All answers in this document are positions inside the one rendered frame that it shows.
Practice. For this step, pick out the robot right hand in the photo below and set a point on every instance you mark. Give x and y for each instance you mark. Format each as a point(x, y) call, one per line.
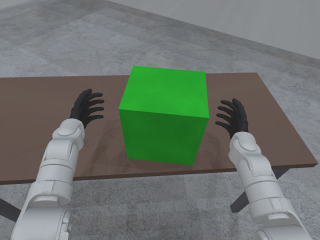
point(238, 120)

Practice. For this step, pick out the left robot forearm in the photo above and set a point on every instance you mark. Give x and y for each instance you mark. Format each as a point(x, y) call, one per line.
point(53, 185)

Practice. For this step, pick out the table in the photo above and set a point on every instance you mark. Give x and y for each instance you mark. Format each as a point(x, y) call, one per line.
point(32, 108)

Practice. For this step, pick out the right robot forearm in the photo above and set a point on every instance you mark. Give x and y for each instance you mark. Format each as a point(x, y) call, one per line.
point(267, 204)

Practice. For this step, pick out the right robot upper arm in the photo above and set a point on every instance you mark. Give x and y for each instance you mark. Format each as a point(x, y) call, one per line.
point(281, 232)

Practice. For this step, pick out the robot left hand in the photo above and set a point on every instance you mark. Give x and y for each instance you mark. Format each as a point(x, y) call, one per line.
point(82, 110)

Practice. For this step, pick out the left robot upper arm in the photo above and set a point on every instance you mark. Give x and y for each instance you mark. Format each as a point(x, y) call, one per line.
point(45, 223)

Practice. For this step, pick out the carton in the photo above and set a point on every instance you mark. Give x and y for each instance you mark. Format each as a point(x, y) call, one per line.
point(164, 113)

